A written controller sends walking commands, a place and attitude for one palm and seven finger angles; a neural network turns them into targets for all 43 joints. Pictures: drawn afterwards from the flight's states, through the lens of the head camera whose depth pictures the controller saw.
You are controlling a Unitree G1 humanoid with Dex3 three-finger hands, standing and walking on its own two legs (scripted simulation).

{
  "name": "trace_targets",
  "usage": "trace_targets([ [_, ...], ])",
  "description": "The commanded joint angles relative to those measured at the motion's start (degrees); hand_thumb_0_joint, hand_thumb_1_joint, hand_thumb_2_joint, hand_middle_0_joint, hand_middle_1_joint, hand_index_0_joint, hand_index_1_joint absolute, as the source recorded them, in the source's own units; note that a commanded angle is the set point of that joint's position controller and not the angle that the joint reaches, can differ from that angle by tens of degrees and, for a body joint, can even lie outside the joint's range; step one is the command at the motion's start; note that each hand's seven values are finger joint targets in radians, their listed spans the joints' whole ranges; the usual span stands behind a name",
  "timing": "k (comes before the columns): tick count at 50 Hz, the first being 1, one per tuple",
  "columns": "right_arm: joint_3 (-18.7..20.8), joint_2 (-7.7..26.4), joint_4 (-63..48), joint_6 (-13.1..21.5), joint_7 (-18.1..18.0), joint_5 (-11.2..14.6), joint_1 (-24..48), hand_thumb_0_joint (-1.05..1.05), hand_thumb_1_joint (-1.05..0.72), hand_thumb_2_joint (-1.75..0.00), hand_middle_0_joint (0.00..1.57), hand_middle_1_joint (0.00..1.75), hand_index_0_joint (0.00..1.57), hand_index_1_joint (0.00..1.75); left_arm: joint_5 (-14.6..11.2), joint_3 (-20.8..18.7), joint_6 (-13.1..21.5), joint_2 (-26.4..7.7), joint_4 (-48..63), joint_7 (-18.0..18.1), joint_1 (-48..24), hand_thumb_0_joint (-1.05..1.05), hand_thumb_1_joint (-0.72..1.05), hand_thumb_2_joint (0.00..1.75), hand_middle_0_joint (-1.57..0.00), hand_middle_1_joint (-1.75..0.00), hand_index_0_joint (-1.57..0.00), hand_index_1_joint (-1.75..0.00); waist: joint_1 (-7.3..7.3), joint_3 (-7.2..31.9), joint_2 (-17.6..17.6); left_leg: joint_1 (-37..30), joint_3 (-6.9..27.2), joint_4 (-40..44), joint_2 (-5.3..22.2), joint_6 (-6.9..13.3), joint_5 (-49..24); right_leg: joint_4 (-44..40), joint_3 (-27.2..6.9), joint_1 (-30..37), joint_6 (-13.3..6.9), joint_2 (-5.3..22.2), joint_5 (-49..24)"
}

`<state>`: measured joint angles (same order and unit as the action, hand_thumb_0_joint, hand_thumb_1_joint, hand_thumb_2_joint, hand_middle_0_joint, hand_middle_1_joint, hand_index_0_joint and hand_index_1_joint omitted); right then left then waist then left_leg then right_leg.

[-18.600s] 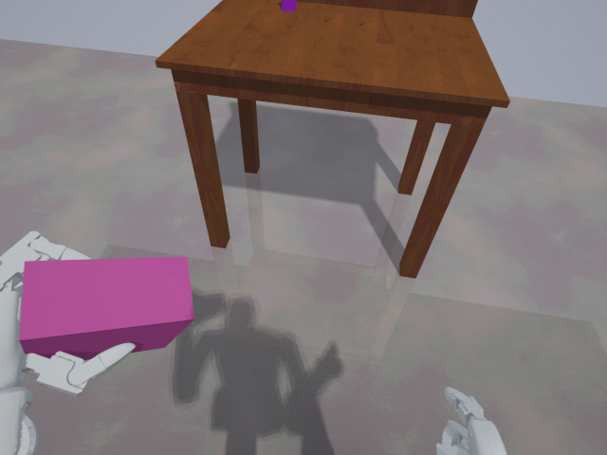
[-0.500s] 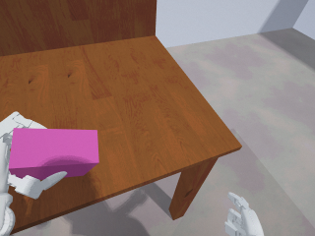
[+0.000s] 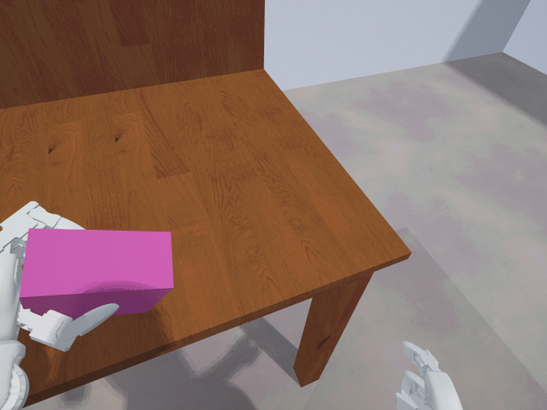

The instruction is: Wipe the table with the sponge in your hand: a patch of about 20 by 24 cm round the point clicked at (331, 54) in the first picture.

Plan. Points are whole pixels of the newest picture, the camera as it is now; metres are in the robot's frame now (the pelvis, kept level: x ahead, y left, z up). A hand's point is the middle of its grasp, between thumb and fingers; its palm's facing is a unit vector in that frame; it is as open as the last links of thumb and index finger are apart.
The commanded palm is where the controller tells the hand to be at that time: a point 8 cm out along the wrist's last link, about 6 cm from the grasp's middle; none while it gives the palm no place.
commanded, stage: shuffle to correct the standing spot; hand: left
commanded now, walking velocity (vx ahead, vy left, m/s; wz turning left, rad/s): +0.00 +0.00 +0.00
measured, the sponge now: (120, 277) +0.23 +0.21 +0.13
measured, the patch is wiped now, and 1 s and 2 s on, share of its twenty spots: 0.00 0.00 0.00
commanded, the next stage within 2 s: come to a stop and stand still in 0.50 s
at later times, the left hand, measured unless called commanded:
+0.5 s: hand (50, 302) +0.18 +0.25 +0.16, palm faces +0.34 -0.83 -0.45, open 10.5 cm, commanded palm +0.13 +0.28 +0.17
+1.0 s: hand (26, 349) +0.14 +0.24 +0.16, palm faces +0.35 -0.83 -0.44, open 10.5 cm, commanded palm +0.08 +0.29 +0.17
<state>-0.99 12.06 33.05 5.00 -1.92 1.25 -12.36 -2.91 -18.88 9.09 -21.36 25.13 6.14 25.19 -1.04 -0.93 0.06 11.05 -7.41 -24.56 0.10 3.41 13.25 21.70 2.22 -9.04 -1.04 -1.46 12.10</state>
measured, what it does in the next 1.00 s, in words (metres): steps on the spot: left foot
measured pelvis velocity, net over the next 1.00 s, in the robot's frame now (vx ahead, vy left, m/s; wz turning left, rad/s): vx -0.08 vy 0.01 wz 0.01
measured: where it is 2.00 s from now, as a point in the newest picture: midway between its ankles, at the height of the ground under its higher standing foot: outside the picture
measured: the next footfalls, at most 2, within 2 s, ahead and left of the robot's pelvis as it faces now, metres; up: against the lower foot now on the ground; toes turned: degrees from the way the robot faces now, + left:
left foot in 0.86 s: -0.09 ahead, +0.14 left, +0.00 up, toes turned +3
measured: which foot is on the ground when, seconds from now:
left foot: down 0.00-0.64, up 0.66-0.84, down 0.86-1.00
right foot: down 0.00-1.00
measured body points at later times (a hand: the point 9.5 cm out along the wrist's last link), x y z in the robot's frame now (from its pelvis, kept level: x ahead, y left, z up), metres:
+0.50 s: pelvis -0.03 +0.00 -0.01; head +0.01 +0.02 +0.44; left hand +0.16 +0.29 +0.18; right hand +0.17 -0.21 -0.08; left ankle +0.00 +0.07 -0.74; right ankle +0.00 -0.11 -0.74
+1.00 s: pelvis -0.08 +0.01 -0.01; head -0.07 +0.01 +0.44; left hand +0.11 +0.29 +0.18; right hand +0.07 -0.25 -0.09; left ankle -0.13 +0.14 -0.74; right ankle -0.01 -0.11 -0.74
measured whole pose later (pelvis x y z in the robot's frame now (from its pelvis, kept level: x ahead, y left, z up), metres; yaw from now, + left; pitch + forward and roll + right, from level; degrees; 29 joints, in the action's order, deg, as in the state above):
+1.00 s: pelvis -0.08 +0.01 -0.01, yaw +0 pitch -3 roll +1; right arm 2.0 12.7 34.0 7.1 -2.3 1.8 -14.0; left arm -2.0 -21.2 8.9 -23.6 30.2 7.6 27.2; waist 1.9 -4.3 2.0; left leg 6.7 -2.5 -29.5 1.8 -1.5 20.0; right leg 30.5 2.2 -18.2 -0.2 2.0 9.7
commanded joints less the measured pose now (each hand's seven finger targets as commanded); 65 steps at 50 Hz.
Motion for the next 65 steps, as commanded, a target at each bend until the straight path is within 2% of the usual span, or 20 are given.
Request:
trace_targets([
  [1,2.45,7.00,-8.95,3.19,-0.71,-0.41,6.07,0.00,-0.90,-0.90,0.20,0.30,0.20,0.30,-0.17,-5.33,3.63,-8.26,11.21,1.27,-6.07,0.00,0.10,1.30,-1.20,-1.60,-1.20,-1.60,0.23,5.46,-2.42,-2.62,9.86,5.38,6.94,-1.60,-4.70,-3.02,-6.68,-0.85,-1.17,5.83,-7.73],
  [20,2.73,6.75,-11.13,3.40,-0.87,-0.33,6.59,0.00,-0.90,-0.90,0.20,0.30,0.20,0.30,-0.68,-9.46,6.09,-11.37,17.91,1.44,-0.20,0.00,0.10,1.30,-1.20,-1.60,-1.20,-1.60,-0.88,9.75,-7.08,-3.12,11.52,0.90,11.01,-2.96,-26.87,6.28,-5.36,-2.07,-2.29,5.94,-13.31],
  [29,3.47,6.91,-10.40,6.45,-1.08,-1.03,4.90,0.00,-0.90,-0.90,0.20,0.30,0.20,0.30,-0.83,-11.65,8.99,-11.58,19.59,0.73,-3.56,0.00,0.10,1.30,-1.20,-1.60,-1.20,-1.60,-0.74,6.16,-7.36,10.52,13.94,1.30,15.19,1.18,-0.80,10.87,-3.42,-1.49,-2.42,5.78,1.03],
  [31,3.48,6.93,-10.32,5.61,-0.96,-0.69,3.98,0.00,-0.90,-0.90,0.20,0.30,0.20,0.30,-0.95,-10.22,8.16,-9.48,16.52,0.68,-2.25,0.00,0.10,1.30,-1.20,-1.60,-1.20,-1.60,-0.41,7.02,2.37,10.85,10.14,-6.99,7.86,-0.87,13.04,2.52,-11.19,-4.72,-4.91,10.50,-1.47],
  [32,4.46,7.13,-10.96,5.57,-0.83,0.00,2.45,0.00,-0.90,-0.90,0.20,0.30,0.20,0.30,-1.17,-10.28,7.62,-10.71,17.57,0.79,-2.56,0.00,0.10,1.30,-1.20,-1.60,-1.20,-1.60,0.05,5.75,9.00,6.41,6.60,-19.87,1.20,-3.27,18.03,-6.85,-22.35,-13.69,-8.25,17.50,9.18],
  [33,4.48,6.88,-9.75,4.78,-0.54,-0.05,1.61,0.00,-0.90,-0.90,0.20,0.30,0.20,0.30,-1.83,-9.02,6.30,-9.78,16.51,0.93,-2.21,0.00,0.10,1.30,-1.20,-1.60,-1.20,-1.60,0.06,6.09,14.05,3.83,7.35,-32.64,-0.95,-4.27,15.01,-12.97,-29.44,-19.13,-11.83,24.39,19.52],
  [34,4.64,6.65,-10.05,4.33,-0.63,0.06,2.79,0.00,-0.90,-0.90,0.20,0.30,0.20,0.30,-1.90,-8.64,4.94,-10.03,17.87,1.22,-3.04,0.00,0.10,1.30,-1.20,-1.60,-1.20,-1.60,-0.13,5.59,12.36,5.44,9.99,-38.49,0.18,-4.40,15.41,-13.49,-28.90,-19.02,-13.28,25.92,21.87],
  [39,2.37,4.41,-7.44,4.44,-1.42,-0.66,4.41,0.00,-0.90,-0.90,0.20,0.30,0.20,0.30,0.20,-10.18,2.87,-11.27,15.78,3.68,-1.90,0.00,0.10,1.30,-1.20,-1.60,-1.20,-1.60,0.94,8.59,7.29,3.17,4.72,-9.40,-0.72,-2.67,9.99,-3.27,-15.22,-7.61,-6.02,16.72,11.06],
  [41,2.70,4.87,-6.56,5.50,-2.29,-0.96,3.75,0.00,-0.90,-0.90,0.20,0.30,0.20,0.30,0.55,-8.63,3.88,-9.88,16.90,4.13,-1.37,0.00,0.10,1.30,-1.20,-1.60,-1.20,-1.60,1.08,8.54,-0.73,-2.20,2.63,5.78,-0.07,-1.66,1.67,2.78,-8.67,-3.92,-2.85,11.33,5.65],
  [43,4.04,6.62,-7.35,6.60,-2.45,-0.77,4.00,0.00,-0.90,-0.90,0.20,0.30,0.20,0.30,0.44,-9.29,4.69,-11.43,20.23,4.49,-3.55,0.00,0.10,1.30,-1.20,-1.60,-1.20,-1.60,0.09,8.16,-6.68,-1.89,7.19,8.90,6.24,-0.24,-8.38,9.79,-4.63,0.66,-0.53,6.83,-4.40],
  [45,5.91,8.57,-8.40,6.21,-1.80,0.50,3.87,0.00,-0.90,-0.90,0.20,0.30,0.20,0.30,0.62,-10.76,3.92,-12.02,19.12,3.75,1.47,0.00,0.10,1.30,-1.20,-1.60,-1.20,-1.60,-0.31,9.75,-3.27,-6.02,7.62,2.28,9.46,-0.26,-21.64,13.24,-1.80,-0.62,-0.21,4.35,-10.83],
  [46,4.50,6.83,-8.44,5.41,-1.09,0.29,4.84,0.00,-0.90,-0.90,0.20,0.30,0.20,0.30,0.40,-8.89,4.00,-10.50,20.39,3.22,0.69,0.00,0.10,1.30,-1.20,-1.60,-1.20,-1.60,1.13,7.42,-11.60,-0.88,10.31,2.44,8.93,-0.13,-22.21,12.28,0.57,0.18,0.49,4.62,-8.19],
  [52,5.70,8.05,-7.86,4.65,0.27,0.68,2.26,0.00,-0.90,-0.90,0.20,0.30,0.20,0.30,-0.43,-9.49,4.40,-9.81,14.05,1.65,1.49,0.00,0.10,1.30,-1.20,-1.60,-1.20,-1.60,1.22,2.47,2.60,6.60,7.11,-0.61,3.22,-1.79,4.49,1.15,-4.43,1.14,-1.54,6.13,3.73],
  [54,5.08,7.64,-7.27,4.22,-0.03,0.51,2.13,0.00,-0.90,-0.90,0.20,0.30,0.20,0.30,-0.44,-9.28,4.33,-9.71,12.17,1.31,0.28,0.00,0.10,1.30,-1.20,-1.60,-1.20,-1.60,1.35,-0.72,0.14,7.02,7.68,2.63,3.73,-0.66,12.37,-0.76,-4.57,-3.61,-0.47,4.61,15.70],
  [57,4.32,7.78,-7.02,4.18,-0.33,0.65,2.70,0.00,-0.90,-0.90,0.20,0.30,0.20,0.30,0.31,-7.21,4.07,-8.20,11.76,1.37,-4.71,0.00,0.10,1.30,-1.20,-1.60,-1.20,-1.60,1.23,-3.13,-9.75,12.13,11.90,10.30,8.22,1.23,17.65,8.50,1.14,-1.01,0.83,0.41,11.05],
  [61,4.34,7.20,-6.74,4.87,-0.01,0.31,3.68,0.00,-0.90,-0.90,0.20,0.30,0.20,0.30,0.90,-5.16,4.01,-7.72,12.79,1.39,-11.12,0.00,0.10,1.30,-1.20,-1.60,-1.20,-1.60,1.01,-1.01,-4.68,7.34,9.03,2.75,6.19,0.35,2.95,3.72,-0.97,1.66,0.56,2.13,1.00],
  [62,4.28,6.92,-6.84,5.01,0.15,0.15,3.73,0.00,-0.90,-0.90,0.20,0.30,0.20,0.30,1.08,-5.67,4.07,-8.64,13.43,1.55,-11.34,0.00,0.10,1.30,-1.20,-1.60,-1.20,-1.60,0.79,-0.07,-2.64,7.07,8.19,0.60,4.83,-0.06,2.84,1.69,-3.19,2.73,0.04,3.63,0.09],
  [63,3.45,5.72,-3.29,8.83,-0.66,-3.71,-3.46,0.00,-0.90,-0.90,0.20,0.30,0.20,0.30,8.80,-35.05,8.78,-49.34,20.02,1.50,-61.62,0.00,0.10,1.30,-1.20,-1.60,-1.20,-1.60,-2.74,-6.41,3.18,11.25,2.27,-9.84,3.18,-1.81,-5.97,2.64,-8.75,-3.97,-1.15,3.17,-5.89],
  [64,2.38,1.27,-0.47,9.73,-0.41,-2.74,0.41,0.00,-0.90,-0.90,0.20,0.30,0.20,0.30,3.50,-12.79,7.59,-16.90,-7.19,-1.82,-32.25,0.00,0.10,1.30,-1.20,-1.60,-1.20,-1.60,-0.72,3.93,5.40,5.25,6.63,-7.20,-1.50,-2.27,4.70,0.34,-11.72,-1.98,-5.73,9.73,-9.76],
  [65,2.01,3.60,-5.35,8.88,0.61,0.26,4.70,0.00,-0.90,-0.90,0.20,0.30,0.20,0.30,-0.42,-9.06,6.79,-11.65,2.40,-0.29,-23.08,0.00,0.10,1.30,-1.20,-1.60,-1.20,-1.60,-0.87,3.20,-3.00,-1.94,4.25,-0.93,-0.63,-2.75,3.31,0.89,-9.30,-2.68,-3.95,7.99,-8.43],
])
